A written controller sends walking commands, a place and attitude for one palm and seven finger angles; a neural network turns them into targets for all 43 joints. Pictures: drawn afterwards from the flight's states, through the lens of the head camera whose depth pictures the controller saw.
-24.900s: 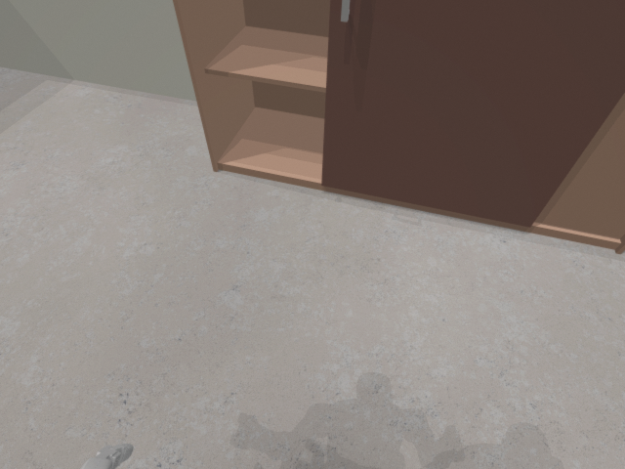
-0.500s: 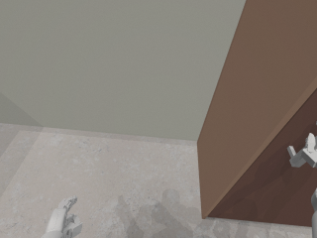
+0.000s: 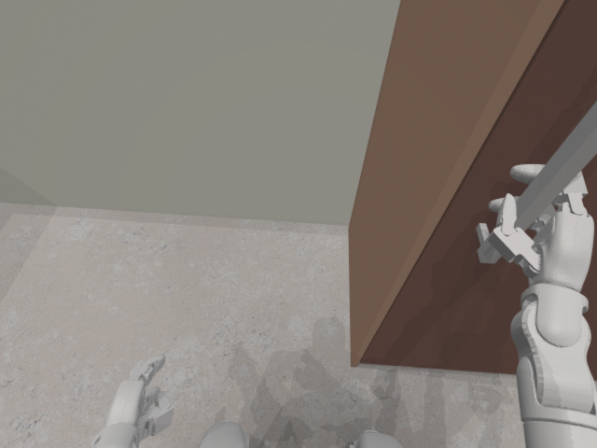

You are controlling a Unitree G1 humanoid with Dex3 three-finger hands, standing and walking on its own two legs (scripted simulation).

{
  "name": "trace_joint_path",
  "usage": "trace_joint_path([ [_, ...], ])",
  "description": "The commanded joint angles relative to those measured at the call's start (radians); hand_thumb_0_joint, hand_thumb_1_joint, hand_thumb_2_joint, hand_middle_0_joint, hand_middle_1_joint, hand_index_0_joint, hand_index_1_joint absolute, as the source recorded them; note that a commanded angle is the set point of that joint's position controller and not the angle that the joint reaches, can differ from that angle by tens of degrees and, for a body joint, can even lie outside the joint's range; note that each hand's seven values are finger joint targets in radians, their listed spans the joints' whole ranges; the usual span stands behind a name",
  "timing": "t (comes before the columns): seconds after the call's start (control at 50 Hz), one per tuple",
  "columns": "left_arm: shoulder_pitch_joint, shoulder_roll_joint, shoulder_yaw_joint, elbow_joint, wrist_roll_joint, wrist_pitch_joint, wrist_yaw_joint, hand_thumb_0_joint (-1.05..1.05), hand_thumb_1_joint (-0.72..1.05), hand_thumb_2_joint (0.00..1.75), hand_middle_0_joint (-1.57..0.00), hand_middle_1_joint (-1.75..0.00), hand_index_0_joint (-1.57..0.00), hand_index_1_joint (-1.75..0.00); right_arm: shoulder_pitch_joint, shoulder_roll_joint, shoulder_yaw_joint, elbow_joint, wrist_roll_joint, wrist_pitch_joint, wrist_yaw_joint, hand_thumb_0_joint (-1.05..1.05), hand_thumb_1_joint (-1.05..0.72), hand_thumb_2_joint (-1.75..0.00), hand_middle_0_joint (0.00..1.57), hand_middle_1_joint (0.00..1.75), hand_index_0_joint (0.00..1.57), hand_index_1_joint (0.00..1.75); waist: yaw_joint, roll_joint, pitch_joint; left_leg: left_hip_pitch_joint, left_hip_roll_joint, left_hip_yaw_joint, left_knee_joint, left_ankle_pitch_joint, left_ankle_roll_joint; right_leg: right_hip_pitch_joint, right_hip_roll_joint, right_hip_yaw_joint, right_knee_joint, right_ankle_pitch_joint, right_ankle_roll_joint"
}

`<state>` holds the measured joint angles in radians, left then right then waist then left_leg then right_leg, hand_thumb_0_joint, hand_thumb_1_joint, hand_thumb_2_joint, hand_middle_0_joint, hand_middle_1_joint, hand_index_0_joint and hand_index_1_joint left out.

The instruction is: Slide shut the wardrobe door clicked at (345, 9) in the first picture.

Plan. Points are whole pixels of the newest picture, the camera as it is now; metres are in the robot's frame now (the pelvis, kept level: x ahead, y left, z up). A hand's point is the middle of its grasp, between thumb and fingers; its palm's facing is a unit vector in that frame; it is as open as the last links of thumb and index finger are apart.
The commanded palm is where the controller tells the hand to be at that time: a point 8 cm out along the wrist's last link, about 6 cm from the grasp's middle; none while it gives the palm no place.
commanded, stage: stop walking and hold the door there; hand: right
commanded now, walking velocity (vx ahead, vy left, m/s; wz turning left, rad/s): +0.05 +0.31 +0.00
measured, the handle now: (545, 168) +0.38 -0.24 +0.19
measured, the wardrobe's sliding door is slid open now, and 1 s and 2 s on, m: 0.00 0.00 0.00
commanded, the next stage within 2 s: loosen the grip on the handle in 0.64 s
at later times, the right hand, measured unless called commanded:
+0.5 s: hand (501, 231) +0.34 -0.20 +0.14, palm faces +0.29 +0.95 -0.13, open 5.9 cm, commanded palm +0.30 -0.22 +0.14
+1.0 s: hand (512, 232) +0.34 -0.22 +0.14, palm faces +0.33 +0.94 -0.10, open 9.4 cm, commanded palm +0.30 -0.25 +0.14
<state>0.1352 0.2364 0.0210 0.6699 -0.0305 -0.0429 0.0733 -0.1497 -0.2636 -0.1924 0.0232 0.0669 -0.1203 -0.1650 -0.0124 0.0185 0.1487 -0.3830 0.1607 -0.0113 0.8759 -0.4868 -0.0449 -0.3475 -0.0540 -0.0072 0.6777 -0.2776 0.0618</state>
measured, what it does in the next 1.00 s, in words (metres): steps on the spot: left foot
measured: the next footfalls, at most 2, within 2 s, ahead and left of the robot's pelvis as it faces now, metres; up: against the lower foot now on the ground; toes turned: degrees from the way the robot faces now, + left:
left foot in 0.10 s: +0.07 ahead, +0.09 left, +0.00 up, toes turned +0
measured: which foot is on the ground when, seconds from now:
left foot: up 0.00-0.08, down 0.10-1.00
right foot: down 0.00-1.00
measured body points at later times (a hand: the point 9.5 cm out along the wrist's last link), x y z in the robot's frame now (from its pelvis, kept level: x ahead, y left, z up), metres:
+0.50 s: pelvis +0.02 -0.02 +0.03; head +0.05 -0.01 +0.47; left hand +0.22 +0.18 -0.07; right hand +0.31 -0.25 +0.15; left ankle +0.03 +0.10 -0.71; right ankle +0.04 -0.16 -0.71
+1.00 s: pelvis +0.01 -0.02 +0.02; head -0.01 -0.02 +0.47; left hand +0.18 +0.21 -0.06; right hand +0.31 -0.27 +0.15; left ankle +0.03 +0.09 -0.71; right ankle +0.04 -0.16 -0.71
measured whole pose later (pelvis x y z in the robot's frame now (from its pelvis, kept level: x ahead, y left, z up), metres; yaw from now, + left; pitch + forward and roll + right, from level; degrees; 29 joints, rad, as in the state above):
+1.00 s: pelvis +0.01 -0.02 +0.02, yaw +0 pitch -1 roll -1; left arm 0.21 0.22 0.00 0.65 -0.02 -0.16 0.04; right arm -0.13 -0.19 -0.15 0.19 0.05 -0.07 -0.18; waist -0.01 0.00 -0.03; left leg -0.29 0.02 0.00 0.58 -0.28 0.00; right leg -0.30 -0.04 -0.02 0.54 -0.23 0.03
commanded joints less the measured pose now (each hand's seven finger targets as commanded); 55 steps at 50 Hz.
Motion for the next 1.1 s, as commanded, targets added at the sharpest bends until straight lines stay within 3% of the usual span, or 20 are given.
trace_joint_path([
  [0.0,-0.055,0.075,0.003,-0.125,0.008,-0.081,-0.015,0.0,0.9,0.9,-0.2,-0.3,-0.2,-0.3,-0.284,-0.049,0.129,-0.369,-0.038,-0.093,0.048,0.0,-0.9,-0.9,0.45,1.4,0.45,1.4,0.04,-0.229,-0.37,0.002,-0.127,0.021,-0.046,0.01,0.027,0.301,-0.225,0.241,-0.251,0.46,-0.224],
  [0.06,-0.063,0.082,-0.009,-0.138,0.006,-0.08,-0.029,0.0,0.9,0.9,-0.2,-0.3,-0.2,-0.3,-0.306,-0.029,0.171,-0.335,-0.051,-0.069,0.051,0.0,-0.9,-0.9,0.45,1.4,0.45,1.4,0.026,-0.199,-0.388,0.201,-0.151,0.036,-0.392,0.249,0.04,0.253,-0.155,0.094,-0.173,0.358,-0.137],
  [0.08,-0.061,0.078,-0.014,-0.143,0.008,-0.073,-0.026,0.0,0.9,0.9,-0.2,-0.3,-0.2,-0.3,-0.294,-0.03,0.186,-0.317,-0.055,-0.058,0.054,0.0,-0.9,-0.9,0.45,1.4,0.45,1.4,0.033,-0.125,-0.386,0.23,-0.114,-0.031,-0.452,0.36,0.055,0.216,-0.108,0.058,-0.139,0.26,-0.107],
  [0.1,-0.077,0.065,-0.02,-0.154,0.01,-0.066,-0.024,0.0,0.9,0.9,-0.2,-0.3,-0.2,-0.3,-0.301,-0.046,0.174,-0.304,-0.054,-0.05,0.054,0.0,-0.9,-0.9,0.45,1.4,0.45,1.4,0.04,-0.052,-0.37,0.198,-0.062,-0.114,-0.472,0.322,0.075,0.165,-0.063,0.013,-0.131,0.081,-0.078],
  [0.12,-0.049,0.066,-0.013,-0.141,0.006,-0.059,-0.02,0.0,0.9,0.9,-0.2,-0.3,-0.2,-0.3,-0.294,-0.057,0.148,-0.251,-0.042,-0.04,0.051,0.0,-0.9,-0.9,0.45,1.4,0.45,1.4,0.04,0.109,-0.351,0.143,-0.034,-0.147,-0.502,0.22,0.1,0.169,-0.019,0.004,-0.101,0.003,-0.062],
  [0.14,-0.055,0.066,-0.017,-0.144,0.007,-0.056,-0.019,0.0,0.9,0.9,-0.2,-0.3,-0.2,-0.3,-0.319,0.005,0.209,-0.261,-0.034,-0.036,0.057,0.0,-0.9,-0.9,0.45,1.4,0.45,1.4,0.045,0.152,-0.346,0.111,-0.016,-0.149,-0.509,0.184,0.121,0.192,-0.008,0.014,-0.098,0.012,-0.063],
  [0.18,-0.069,0.068,-0.023,-0.133,0.009,-0.055,-0.008,0.0,0.9,0.9,-0.2,-0.3,-0.2,-0.3,-0.311,0.016,0.227,-0.264,-0.03,-0.039,0.053,0.0,-0.9,-0.9,0.45,1.4,0.45,1.4,0.052,0.023,-0.358,0.077,-0.07,-0.07,-0.458,0.228,0.091,0.279,-0.058,0.048,-0.199,0.091,-0.082],
  [0.22,-0.074,0.073,-0.026,-0.147,0.014,-0.05,-0.006,0.0,0.9,0.9,-0.2,-0.3,-0.2,-0.3,-0.279,0.023,0.231,-0.265,-0.039,-0.048,0.051,0.0,-0.9,-0.9,0.45,1.4,0.45,1.4,0.036,-0.158,-0.367,0.113,-0.149,0.014,-0.356,0.256,0.041,0.254,-0.144,0.157,-0.315,0.138,-0.115],
  [0.26,-0.079,0.062,-0.029,-0.158,0.015,-0.047,-0.006,0.0,0.9,0.9,-0.2,-0.3,-0.2,-0.3,-0.248,0.071,0.281,-0.266,-0.043,-0.053,0.056,0.0,-0.9,-0.9,0.45,1.4,0.45,1.4,0.028,-0.187,-0.355,0.128,-0.166,0.023,-0.304,0.244,0.036,0.24,-0.192,0.217,-0.353,0.205,-0.14],
  [0.32,-0.07,0.062,-0.027,-0.161,0.016,-0.043,-0.008,0.0,0.9,0.9,-0.2,-0.3,-0.2,-0.3,-0.211,0.07,0.287,-0.272,-0.05,-0.052,0.054,0.0,-0.9,-0.9,0.45,1.4,0.45,1.4,0.023,-0.171,-0.346,0.144,-0.156,0.019,-0.355,0.269,0.037,0.24,-0.185,0.157,-0.318,0.319,-0.133],
  [0.44,-0.048,0.065,-0.016,-0.162,0.014,-0.042,0.0,0.0,0.9,0.9,-0.2,-0.3,-0.2,-0.3,-0.148,0.02,0.237,-0.261,-0.045,-0.043,0.046,0.0,-0.9,-0.9,0.45,1.4,0.45,1.4,0.034,-0.048,-0.414,0.192,-0.093,-0.034,-0.46,0.559,0.052,0.288,-0.073,-0.002,-0.202,0.367,-0.063],
  [0.7,-0.067,0.079,-0.017,-0.167,0.015,-0.016,0.022,0.0,0.9,0.9,-0.2,-0.3,-0.2,-0.3,-0.067,0.013,0.221,-0.187,-0.036,-0.045,0.043,0.0,-0.9,-0.9,0.45,1.4,0.45,1.4,0.031,-0.029,-0.342,0.175,-0.102,-0.011,-0.552,0.46,0.043,0.29,-0.03,-0.01,-0.27,0.303,-0.071],
  [0.72,0.009,0.141,0.082,-0.217,0.031,-0.03,0.011,0.0,0.9,0.9,-0.2,-0.3,-0.2,-0.3,-0.827,-0.853,-0.536,-0.373,-0.148,-0.084,0.029,0.0,-0.9,-0.9,0.45,1.4,0.45,1.4,-0.051,0.37,-0.124,0.1,-0.09,-0.114,-0.658,0.678,-0.005,0.121,-0.058,-0.03,-0.147,0.288,-0.112],
  [0.74,-0.09,0.07,0.045,-0.152,0.06,-0.086,0.0,0.0,0.9,0.9,-0.2,-0.3,-0.2,-0.3,-0.398,-0.067,-0.021,0.289,-0.1,0.067,0.105,0.0,-0.78,-0.84,0.45,1.4,0.45,1.4,0.019,0.251,-0.471,0.335,-0.171,0.043,-0.35,0.978,0.081,0.219,0.068,-0.089,-0.296,0.502,-0.102],
  [0.76,-0.018,0.1,0.055,-0.17,-0.016,-0.125,-0.015,0.0,0.9,0.9,-0.2,-0.3,-0.2,-0.3,-0.229,0.062,0.007,-0.041,0.024,0.051,0.132,0.0,-0.66,-0.78,0.45,1.4,0.45,1.4,-0.007,0.069,-0.537,0.246,-0.177,0.111,-0.332,0.841,0.061,0.325,0.023,-0.022,-0.24,0.665,-0.071],
  [0.78,-0.031,0.095,0.047,-0.164,-0.017,-0.152,-0.023,0.0,0.9,0.9,-0.2,-0.3,-0.2,-0.3,-0.155,0.111,0.05,-0.066,0.071,0.051,0.151,0.0,-0.54,-0.73,0.45,1.4,0.45,1.4,-0.047,-0.254,-0.583,0.184,-0.167,0.083,-0.346,0.66,0.073,0.475,0.016,-0.031,-0.207,0.745,-0.038],
  [0.8,-0.004,0.108,0.049,-0.146,-0.006,-0.153,-0.021,0.0,0.9,0.9,-0.2,-0.3,-0.2,-0.3,-0.125,-0.04,-0.096,-0.135,0.113,0.025,0.113,0.0,-0.42,-0.67,0.45,1.4,0.45,1.4,-0.064,-0.264,-0.591,0.186,-0.169,0.081,-0.377,0.541,0.063,0.45,0.02,-0.035,-0.181,0.627,-0.024],
  [0.88,-0.018,0.111,0.025,-0.16,0.009,-0.165,-0.035,0.0,0.9,0.9,-0.2,-0.3,-0.2,-0.3,-0.208,-0.041,0.008,-0.079,-0.016,-0.022,0.001,0.0,0.07,-0.43,0.45,1.4,0.45,1.4,0.001,0.04,-0.35,0.094,-0.168,0.077,-0.397,0.316,0.048,0.156,0.033,-0.034,-0.205,0.147,-0.063],
  [0.96,-0.051,0.105,0.005,-0.178,0.004,-0.185,-0.02,0.0,0.9,0.9,-0.2,-0.3,-0.2,-0.3,-0.301,-0.042,0.063,-0.1,-0.034,-0.065,-0.009,0.0,0.55,-0.2,0.42,1.37,0.42,1.37,-0.002,-0.028,-0.309,0.036,-0.16,0.036,-0.419,0.09,0.053,0.112,0.045,-0.036,-0.215,-0.073,-0.073],
  [1.08,-0.05,0.108,-0.004,-0.162,0.01,-0.21,0.002,0.0,0.9,0.9,-0.2,-0.3,-0.2,-0.3,-0.347,-0.076,0.056,-0.059,-0.023,-0.09,0.0,0.0,0.55,-0.2,0.34,1.27,0.34,1.27,0.003,-0.012,-0.287,0.015,-0.155,0.012,-0.437,-0.001,0.051,0.078,0.051,-0.038,-0.192,-0.136,-0.082],
])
